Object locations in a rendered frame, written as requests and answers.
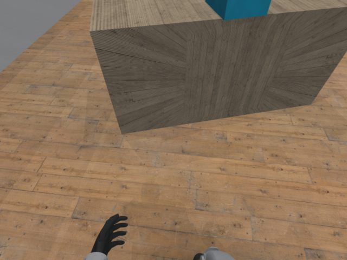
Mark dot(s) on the carton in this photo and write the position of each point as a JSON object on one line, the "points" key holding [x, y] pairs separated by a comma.
{"points": [[235, 9]]}

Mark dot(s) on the left robot hand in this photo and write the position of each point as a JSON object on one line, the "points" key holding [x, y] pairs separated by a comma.
{"points": [[104, 242]]}

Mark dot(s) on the pedestal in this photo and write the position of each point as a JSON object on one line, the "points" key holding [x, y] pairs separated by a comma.
{"points": [[175, 62]]}

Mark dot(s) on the right robot shin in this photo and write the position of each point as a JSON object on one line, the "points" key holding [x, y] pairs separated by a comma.
{"points": [[211, 248]]}

